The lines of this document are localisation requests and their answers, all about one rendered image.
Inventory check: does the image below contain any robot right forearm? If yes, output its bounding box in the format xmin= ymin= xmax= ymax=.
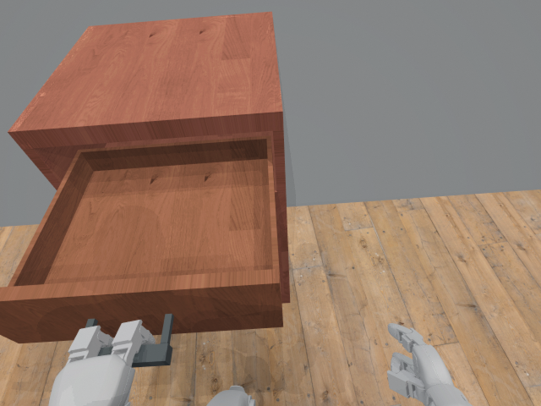
xmin=424 ymin=384 xmax=472 ymax=406

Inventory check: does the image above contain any handle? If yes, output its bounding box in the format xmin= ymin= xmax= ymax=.
xmin=85 ymin=314 xmax=174 ymax=368

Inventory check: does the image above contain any robot right hand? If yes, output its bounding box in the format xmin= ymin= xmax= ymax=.
xmin=387 ymin=323 xmax=454 ymax=406

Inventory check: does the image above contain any cabinet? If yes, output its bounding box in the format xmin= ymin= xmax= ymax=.
xmin=8 ymin=12 xmax=290 ymax=304

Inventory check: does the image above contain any robot left hand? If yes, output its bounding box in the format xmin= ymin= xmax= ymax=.
xmin=48 ymin=320 xmax=156 ymax=406

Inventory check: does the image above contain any drawer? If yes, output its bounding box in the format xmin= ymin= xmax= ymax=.
xmin=0 ymin=135 xmax=283 ymax=343

